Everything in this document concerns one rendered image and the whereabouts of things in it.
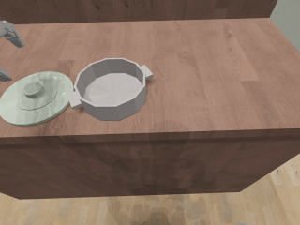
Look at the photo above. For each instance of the table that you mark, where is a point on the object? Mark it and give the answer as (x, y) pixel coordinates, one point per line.
(222, 109)

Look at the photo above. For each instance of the knob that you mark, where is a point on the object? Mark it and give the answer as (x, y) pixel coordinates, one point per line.
(33, 90)

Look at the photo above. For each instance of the robot left hand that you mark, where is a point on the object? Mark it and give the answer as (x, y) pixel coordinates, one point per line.
(8, 31)

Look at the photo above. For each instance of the pot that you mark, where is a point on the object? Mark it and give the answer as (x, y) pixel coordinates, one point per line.
(111, 89)

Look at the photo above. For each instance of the lid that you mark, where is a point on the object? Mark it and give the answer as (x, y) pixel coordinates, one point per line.
(19, 110)

